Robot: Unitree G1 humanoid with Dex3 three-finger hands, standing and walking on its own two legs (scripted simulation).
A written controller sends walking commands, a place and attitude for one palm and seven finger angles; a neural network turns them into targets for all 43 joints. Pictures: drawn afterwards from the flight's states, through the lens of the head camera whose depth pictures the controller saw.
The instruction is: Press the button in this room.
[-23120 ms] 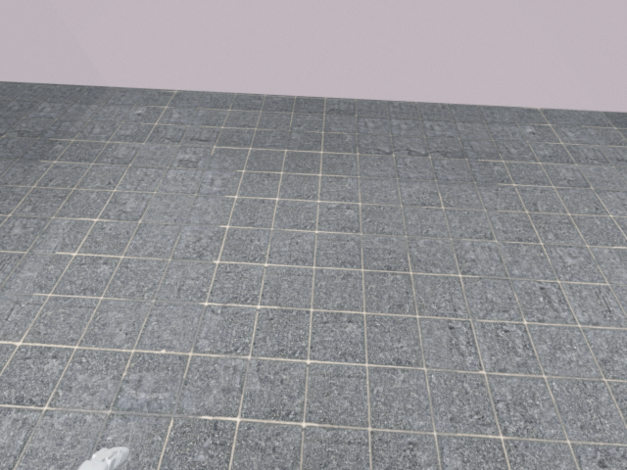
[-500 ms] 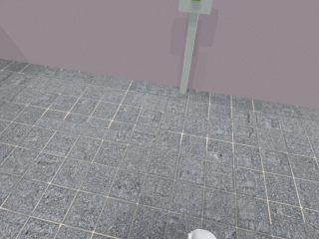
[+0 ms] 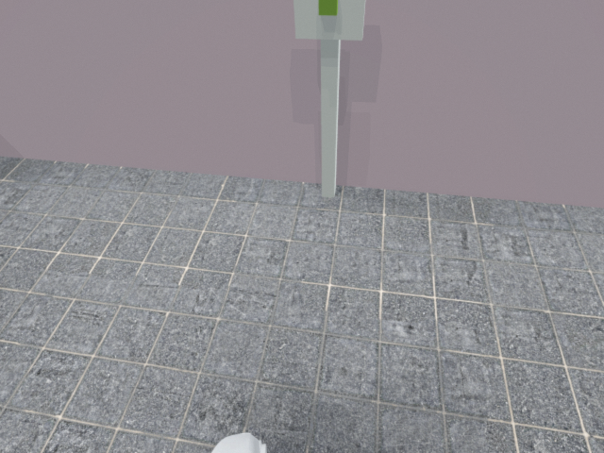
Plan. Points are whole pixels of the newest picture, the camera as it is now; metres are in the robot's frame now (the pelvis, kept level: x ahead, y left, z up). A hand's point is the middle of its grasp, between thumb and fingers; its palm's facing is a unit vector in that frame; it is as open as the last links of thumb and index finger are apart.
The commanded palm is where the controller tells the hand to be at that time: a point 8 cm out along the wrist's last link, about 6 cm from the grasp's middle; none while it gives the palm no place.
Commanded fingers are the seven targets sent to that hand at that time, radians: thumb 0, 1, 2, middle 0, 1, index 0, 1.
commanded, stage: stand and wait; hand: left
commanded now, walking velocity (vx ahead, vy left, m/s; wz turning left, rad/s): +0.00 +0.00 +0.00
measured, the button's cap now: (328, 3) +1.26 -0.02 +0.08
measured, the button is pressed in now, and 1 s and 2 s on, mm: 0 0 0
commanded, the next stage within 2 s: look at it before walking up in 0.74 s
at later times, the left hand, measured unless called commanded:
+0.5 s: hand out of the picture +0.04 +0.19 -0.17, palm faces +0.02 -0.99 -0.13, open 7.4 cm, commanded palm none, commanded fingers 0.00 0.90 0.90 -0.20 -0.30 -0.20 -0.30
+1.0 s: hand out of the picture +0.07 +0.20 -0.18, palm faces -0.01 -0.99 -0.16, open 7.3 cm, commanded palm none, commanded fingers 0.00 0.90 0.90 -0.20 -0.30 -0.20 -0.30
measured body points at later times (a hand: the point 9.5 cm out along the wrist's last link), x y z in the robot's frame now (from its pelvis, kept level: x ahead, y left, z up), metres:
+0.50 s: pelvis +0.07 +0.04 +0.01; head +0.08 +0.05 +0.45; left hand +0.04 +0.24 -0.16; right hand +0.10 -0.19 -0.15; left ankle +0.08 +0.13 -0.74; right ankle +0.04 -0.08 -0.74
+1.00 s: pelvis +0.08 +0.04 +0.00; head +0.09 +0.05 +0.45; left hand +0.07 +0.25 -0.16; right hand +0.04 -0.16 -0.16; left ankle +0.08 +0.13 -0.74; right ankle +0.04 -0.08 -0.74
